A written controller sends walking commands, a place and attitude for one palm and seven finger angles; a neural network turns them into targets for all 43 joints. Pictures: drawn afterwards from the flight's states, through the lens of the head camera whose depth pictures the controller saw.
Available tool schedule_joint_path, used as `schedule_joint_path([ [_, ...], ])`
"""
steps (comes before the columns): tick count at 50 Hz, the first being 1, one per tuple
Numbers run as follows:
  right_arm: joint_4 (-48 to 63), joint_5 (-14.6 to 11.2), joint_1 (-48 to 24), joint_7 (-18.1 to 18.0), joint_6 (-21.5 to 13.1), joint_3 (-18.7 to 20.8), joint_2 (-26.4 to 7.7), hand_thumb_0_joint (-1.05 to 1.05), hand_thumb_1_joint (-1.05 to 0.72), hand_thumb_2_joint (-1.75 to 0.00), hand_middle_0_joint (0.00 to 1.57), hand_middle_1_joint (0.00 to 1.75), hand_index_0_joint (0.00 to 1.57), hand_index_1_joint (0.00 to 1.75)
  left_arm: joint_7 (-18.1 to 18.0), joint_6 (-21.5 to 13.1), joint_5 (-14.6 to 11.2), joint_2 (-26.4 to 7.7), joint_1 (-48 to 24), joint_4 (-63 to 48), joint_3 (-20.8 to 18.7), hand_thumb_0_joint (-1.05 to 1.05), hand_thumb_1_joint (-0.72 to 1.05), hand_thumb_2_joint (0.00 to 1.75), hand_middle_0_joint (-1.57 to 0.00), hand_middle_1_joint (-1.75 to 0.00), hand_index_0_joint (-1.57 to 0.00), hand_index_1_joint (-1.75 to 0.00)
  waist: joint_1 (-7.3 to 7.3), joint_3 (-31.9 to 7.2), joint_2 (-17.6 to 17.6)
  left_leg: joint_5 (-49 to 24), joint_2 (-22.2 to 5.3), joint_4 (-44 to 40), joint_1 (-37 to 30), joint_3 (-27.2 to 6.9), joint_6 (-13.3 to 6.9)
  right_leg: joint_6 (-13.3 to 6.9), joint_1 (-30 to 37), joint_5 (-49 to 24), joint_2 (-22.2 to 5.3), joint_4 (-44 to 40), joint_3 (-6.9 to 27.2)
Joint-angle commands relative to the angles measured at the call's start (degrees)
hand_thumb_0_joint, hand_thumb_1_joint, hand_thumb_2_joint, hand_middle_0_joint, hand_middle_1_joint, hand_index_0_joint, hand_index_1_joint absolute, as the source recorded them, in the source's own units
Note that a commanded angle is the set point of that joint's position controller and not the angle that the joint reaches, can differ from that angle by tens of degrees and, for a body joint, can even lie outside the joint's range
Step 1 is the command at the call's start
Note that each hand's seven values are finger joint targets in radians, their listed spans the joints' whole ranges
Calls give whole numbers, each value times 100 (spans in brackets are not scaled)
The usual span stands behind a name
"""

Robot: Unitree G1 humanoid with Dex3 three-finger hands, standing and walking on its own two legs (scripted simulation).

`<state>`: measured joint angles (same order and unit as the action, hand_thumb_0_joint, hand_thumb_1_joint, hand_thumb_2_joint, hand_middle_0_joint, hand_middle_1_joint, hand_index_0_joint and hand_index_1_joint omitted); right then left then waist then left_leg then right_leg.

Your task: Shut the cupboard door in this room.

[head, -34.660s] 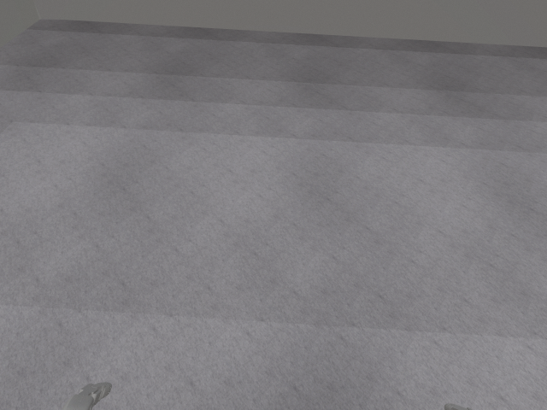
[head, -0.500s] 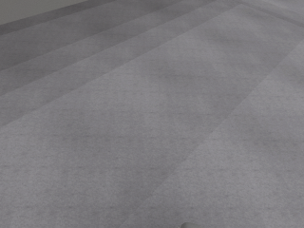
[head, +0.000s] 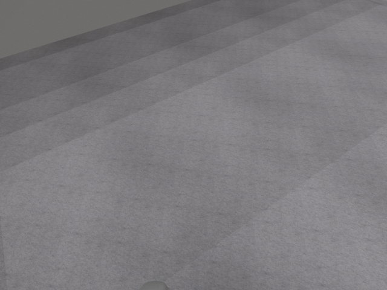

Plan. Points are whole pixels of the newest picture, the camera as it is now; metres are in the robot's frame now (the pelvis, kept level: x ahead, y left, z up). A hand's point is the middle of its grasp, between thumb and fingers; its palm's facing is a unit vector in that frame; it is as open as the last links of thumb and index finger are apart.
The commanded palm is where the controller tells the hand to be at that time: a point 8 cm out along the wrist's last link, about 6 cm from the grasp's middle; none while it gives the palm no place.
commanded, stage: turn or walk to find it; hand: left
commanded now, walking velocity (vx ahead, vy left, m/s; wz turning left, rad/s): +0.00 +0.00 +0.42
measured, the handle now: out of the picture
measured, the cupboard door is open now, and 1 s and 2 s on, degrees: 90 90 90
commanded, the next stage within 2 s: none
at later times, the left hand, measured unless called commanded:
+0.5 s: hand out of the picture +0.01 +0.25 -0.17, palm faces +0.23 -0.94 -0.25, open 7.4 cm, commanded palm none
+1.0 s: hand out of the picture -0.07 +0.18 -0.16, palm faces +0.45 -0.85 -0.26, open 7.3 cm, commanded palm none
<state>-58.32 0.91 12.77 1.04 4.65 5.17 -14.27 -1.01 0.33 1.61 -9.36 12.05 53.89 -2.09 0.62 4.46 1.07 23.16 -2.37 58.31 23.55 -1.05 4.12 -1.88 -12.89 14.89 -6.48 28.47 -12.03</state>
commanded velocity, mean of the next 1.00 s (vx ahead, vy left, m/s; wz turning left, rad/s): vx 0.00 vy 0.00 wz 0.42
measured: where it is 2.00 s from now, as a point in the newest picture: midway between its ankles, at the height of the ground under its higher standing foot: outside the picture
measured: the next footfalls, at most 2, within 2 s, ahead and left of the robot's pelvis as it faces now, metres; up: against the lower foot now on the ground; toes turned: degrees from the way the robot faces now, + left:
left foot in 0.16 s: +0.00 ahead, +0.15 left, +0.00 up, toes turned +9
right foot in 0.60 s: +0.06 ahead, -0.09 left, +0.00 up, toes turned +9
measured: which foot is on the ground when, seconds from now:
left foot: up 0.00-0.14, down 0.16-0.60, up 0.62-1.00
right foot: down 0.00-0.16, up 0.18-0.58, down 0.60-1.00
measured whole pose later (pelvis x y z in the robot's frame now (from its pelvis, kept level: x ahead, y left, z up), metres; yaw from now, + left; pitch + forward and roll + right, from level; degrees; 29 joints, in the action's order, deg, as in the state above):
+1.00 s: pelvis -0.03 -0.02 +0.00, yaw +26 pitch +0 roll +2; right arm -58.3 0.5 10.5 0.9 4.3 4.3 -13.8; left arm -0.8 0.3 1.9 -10.6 13.4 54.8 -2.5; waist -0.9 5.4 0.0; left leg 25.9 -2.5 49.0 19.9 1.3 3.8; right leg -1.9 -13.7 15.1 -7.5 29.6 -14.9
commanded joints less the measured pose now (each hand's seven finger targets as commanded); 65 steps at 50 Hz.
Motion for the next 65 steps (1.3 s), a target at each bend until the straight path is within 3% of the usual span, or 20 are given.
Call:
schedule_joint_path([
  [1, 558, -24, -483, -10, -208, -58, -131, 0, -90, -90, 20, 30, 20, 30, -82, -88, 16, -1365, 464, -202, -379, 0, 90, 90, -20, -30, -20, -30, -390, -524, -1187, 384, 48, -1041, 217, 318, -11, -620, 923, -1864, -1450, -830, 1075],
  [6, 452, -48, -9, -43, -340, -87, -200, 0, -90, -90, 20, 30, 20, 30, -60, -27, -41, -1446, 276, -119, -415, 0, 90, 90, -20, -30, -20, -30, -71, -878, -1043, -806, 140, -3115, -1161, 614, -156, -205, 541, -2037, -1344, 78, 568],
  [7, 418, -45, 152, -35, -392, -45, -423, 0, -90, -90, 20, 30, 20, 30, -51, 9, -86, -1287, 274, -141, -381, 0, 90, 90, -20, -30, -20, -30, 36, -983, -407, -1482, -138, -3760, -1894, 235, -253, 71, -41, -1483, -1102, 764, 354],
  [8, 454, 15, 289, -70, -436, 94, -969, 0, -90, -90, 20, 30, 20, 30, -20, 53, -127, -927, 332, -301, -309, 0, 90, 90, -20, -30, -20, -30, 139, -961, 1193, -2789, -1449, -4002, -2557, -1519, -818, 513, -1478, 652, -332, 1828, 48],
  [9, 407, 8, 494, -118, -374, 165, -1316, 0, -90, -90, 20, 30, 20, 30, -20, 112, -87, -768, -92, -460, -184, 0, 90, 90, -20, -30, -20, -30, 316, -745, 1595, -3861, -2147, -4125, -2180, -2035, -1425, 608, -1874, 2252, -54, 2647, 415],
  [16, 546, 9, -188, -233, -447, -16, -796, 0, -90, -90, 20, 30, 20, 30, 58, 148, -82, -888, -61, -115, -238, 0, 90, 90, -20, -30, -20, -30, -23, -524, 736, -3642, -1073, -3892, -1898, -922, -1235, 647, -1874, 864, 36, 3337, 973],
  [22, 536, 39, 49, -204, -413, 51, -805, 0, -90, -90, 20, 30, 20, 30, 19, 137, -105, -804, -376, -300, -198, 0, 90, 90, -20, -30, -20, -30, 120, -537, 777, -3520, -1132, -3807, -1860, -1303, -1376, 699, -1593, 1087, 150, 2398, 994],
  [28, 666, 17, -321, -170, -362, 87, -756, 0, -90, -90, 20, 30, 20, 30, 1, -4, -143, -810, 304, -195, -214, 0, 90, 90, -20, -30, -20, -30, -241, -806, 685, -3052, -701, -3083, -924, -1433, -1024, 589, 290, -178, 386, -235, 787],
  [29, 684, -28, -287, -142, -374, 75, -552, 0, -90, -90, 20, 30, 20, 30, -22, -73, -96, -1053, 543, -151, -253, 0, 90, 90, -20, -30, -20, -30, -317, -939, 79, -2094, -326, -2586, -354, -1110, -698, 491, 1037, -718, -98, -837, 1187],
  [30, 807, -62, -212, -109, -378, 10, -142, 0, -90, -90, 20, 30, 20, 30, -79, -121, -2, -1603, 627, -150, -372, 0, 90, 90, -20, -30, -20, -30, -348, -942, -1577, -52, 491, -1354, 766, -238, -282, -48, 1647, -1412, -1559, -1026, 2657],
  [31, 910, -34, -431, -129, -322, 49, -351, 0, -90, -90, 20, 30, 20, 30, -85, -93, -39, -1729, 659, -226, -370, 0, 90, 90, -20, -30, -20, -30, -472, -784, -1684, 1236, 501, -212, 781, -269, -245, -654, 940, -2047, -2237, -1110, 3007],
  [36, 442, 38, 16, -5, -132, 100, -294, 0, -90, -90, 20, 30, 20, 30, -88, -113, -60, -1040, -284, -496, -255, 0, 90, 90, -20, -30, -20, -30, 16, -183, -934, -180, 155, 1265, 668, -272, -141, -335, -36, -644, -1169, -1228, 1462],
  [48, 560, -38, -588, -18, -218, -88, -121, 0, -90, -90, 20, 30, 20, 30, -81, -92, 16, -1367, 569, -130, -379, 0, 90, 90, -20, -30, -20, -30, -434, -552, -1158, 428, 34, -1168, 125, 369, -34, -647, 965, -2107, -1517, -795, 1015],
  [53, 449, -51, -62, -41, -337, -101, -195, 0, -90, -90, 20, 30, 20, 30, -62, -30, -37, -1411, 316, -72, -407, 0, 90, 90, -20, -30, -20, -30, -68, -860, -958, -745, 89, -3110, -1218, 587, -191, -224, 446, -1833, -1410, 14, 565],
  [54, 398, -42, 138, -39, -392, -49, -441, 0, -90, -90, 20, 30, 20, 30, -50, 12, -91, -1270, 303, -103, -379, 0, 90, 90, -20, -30, -20, -30, 77, -950, -308, -1365, -204, -3710, -1952, 199, -302, 68, -190, -1199, -1147, 676, 286],
  [55, 445, 16, 261, -69, -432, 85, -986, 0, -90, -90, 20, 30, 20, 30, -17, 53, -129, -900, 327, -273, -302, 0, 90, 90, -20, -30, -20, -30, 157, -898, 1381, -2678, -1553, -4053, -2572, -1649, -881, 522, -1625, 926, -333, 1823, 19],
  [56, 387, 8, 453, -123, -363, 150, -1294, 0, -90, -90, 20, 30, 20, 30, -23, 114, -79, -784, -98, -422, -185, 0, 90, 90, -20, -30, -20, -30, 324, -710, 1579, -3675, -2152, -4174, -2164, -2038, -1424, 584, -1916, 2225, -72, 2613, 451],
  [57, 400, 21, 363, -134, -339, 104, -1208, 0, -90, -90, 20, 30, 20, 30, -7, 143, -68, -895, -267, -450, -214, 0, 90, 90, -20, -30, -20, -30, 255, -500, 910, -3253, -2146, -4129, -1739, -1657, -1545, 503, -1750, 1975, -170, 3005, 716],
  [60, 531, 34, -316, -231, -392, -20, -794, 0, -90, -90, 20, 30, 20, 30, 36, 190, -61, -932, -192, -172, -277, 0, 90, 90, -20, -30, -20, -30, 0, -226, 1036, -3017, -1306, -4114, -1505, -1153, -1305, 555, -1900, 1105, -76, 3422, 1031],
  [65, 530, 1, -167, -223, -448, -6, -758, 0, -90, -90, 20, 30, 20, 30, 41, 163, -78, -864, -48, -100, -243, 0, 90, 90, -20, -30, -20, -30, -32, -504, 568, -3210, -1084, -4023, -1844, -962, -1262, 697, -1838, 760, 41, 3292, 1007],
])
